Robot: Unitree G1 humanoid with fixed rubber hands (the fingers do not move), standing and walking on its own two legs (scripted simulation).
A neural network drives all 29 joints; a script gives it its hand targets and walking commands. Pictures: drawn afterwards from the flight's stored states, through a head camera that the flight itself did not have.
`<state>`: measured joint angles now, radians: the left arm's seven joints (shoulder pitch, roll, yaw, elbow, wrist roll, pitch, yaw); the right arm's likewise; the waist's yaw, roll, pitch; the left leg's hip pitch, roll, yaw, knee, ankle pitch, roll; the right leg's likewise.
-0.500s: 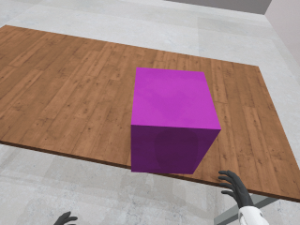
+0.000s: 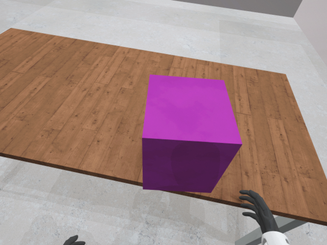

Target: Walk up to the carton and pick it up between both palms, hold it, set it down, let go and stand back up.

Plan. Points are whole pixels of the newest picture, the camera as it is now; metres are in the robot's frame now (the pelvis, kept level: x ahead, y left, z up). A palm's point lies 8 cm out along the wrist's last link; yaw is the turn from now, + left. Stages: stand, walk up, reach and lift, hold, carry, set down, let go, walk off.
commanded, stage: stand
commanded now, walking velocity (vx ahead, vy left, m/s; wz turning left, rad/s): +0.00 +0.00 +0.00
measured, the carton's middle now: (181, 136) +0.38 -0.05 +0.03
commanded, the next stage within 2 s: none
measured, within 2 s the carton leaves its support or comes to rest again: neither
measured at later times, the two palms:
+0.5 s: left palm out of the picture +0.08 +0.24 -0.12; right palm (268, 226) +0.17 -0.25 -0.02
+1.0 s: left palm out of the picture +0.07 +0.22 -0.12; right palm (269, 226) +0.17 -0.25 -0.02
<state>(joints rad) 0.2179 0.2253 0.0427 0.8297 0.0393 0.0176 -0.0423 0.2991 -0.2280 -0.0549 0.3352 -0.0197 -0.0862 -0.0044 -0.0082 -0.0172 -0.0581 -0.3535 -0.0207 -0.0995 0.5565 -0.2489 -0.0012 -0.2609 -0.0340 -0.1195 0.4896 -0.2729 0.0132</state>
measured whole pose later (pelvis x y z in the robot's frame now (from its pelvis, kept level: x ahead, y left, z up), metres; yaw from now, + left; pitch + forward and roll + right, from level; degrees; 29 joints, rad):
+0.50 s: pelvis -0.01 -0.01 +0.00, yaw +1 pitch +1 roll -1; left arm 0.23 0.23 0.05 0.83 0.04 0.03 -0.04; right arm 0.28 -0.23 -0.04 0.33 -0.02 -0.07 0.00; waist 0.00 0.00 -0.05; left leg -0.35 -0.01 -0.12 0.55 -0.23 -0.02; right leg -0.26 -0.02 -0.13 0.51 -0.27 -0.01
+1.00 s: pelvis -0.02 -0.03 +0.00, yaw +1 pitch +1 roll -1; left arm 0.22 0.23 0.03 0.81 0.04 0.04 -0.04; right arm 0.28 -0.23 -0.02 0.29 -0.02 -0.07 0.00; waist 0.00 0.00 -0.03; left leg -0.36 0.00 -0.13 0.57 -0.23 -0.04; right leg -0.28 -0.01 -0.13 0.54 -0.29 -0.03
